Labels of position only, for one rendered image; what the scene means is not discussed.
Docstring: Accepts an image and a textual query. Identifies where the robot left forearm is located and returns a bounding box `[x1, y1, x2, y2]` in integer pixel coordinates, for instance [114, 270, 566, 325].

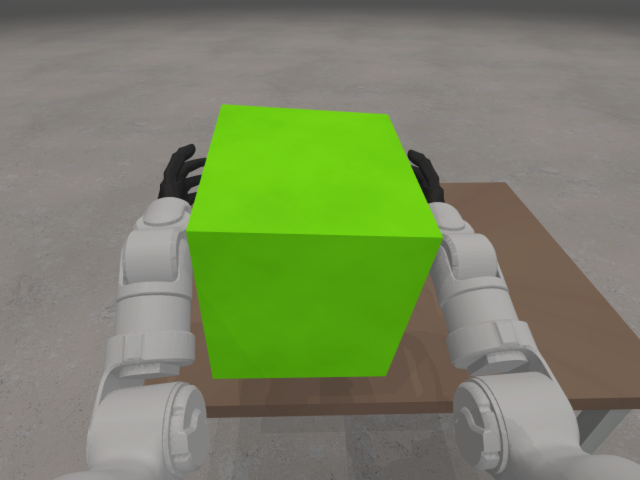
[86, 197, 195, 468]

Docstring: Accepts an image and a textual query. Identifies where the right robot upper arm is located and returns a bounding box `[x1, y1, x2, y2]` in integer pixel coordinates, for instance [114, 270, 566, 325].
[453, 372, 640, 480]

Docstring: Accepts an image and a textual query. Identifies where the carton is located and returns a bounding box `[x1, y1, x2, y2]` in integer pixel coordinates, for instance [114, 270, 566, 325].
[186, 104, 443, 379]

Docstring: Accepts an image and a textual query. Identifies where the table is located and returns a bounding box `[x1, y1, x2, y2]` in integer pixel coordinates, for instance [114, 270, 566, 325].
[143, 182, 640, 455]

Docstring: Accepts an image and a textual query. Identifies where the right robot hand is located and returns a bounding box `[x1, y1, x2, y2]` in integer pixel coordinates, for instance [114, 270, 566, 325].
[407, 150, 445, 204]

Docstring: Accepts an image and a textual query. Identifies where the left robot upper arm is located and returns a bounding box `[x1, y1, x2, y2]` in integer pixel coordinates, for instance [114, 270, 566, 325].
[53, 381, 210, 480]

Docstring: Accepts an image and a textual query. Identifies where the robot right forearm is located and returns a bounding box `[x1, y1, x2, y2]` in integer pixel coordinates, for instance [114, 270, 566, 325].
[428, 202, 580, 443]

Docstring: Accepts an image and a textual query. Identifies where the left robot hand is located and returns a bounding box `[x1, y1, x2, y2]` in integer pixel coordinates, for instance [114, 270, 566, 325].
[158, 144, 206, 206]

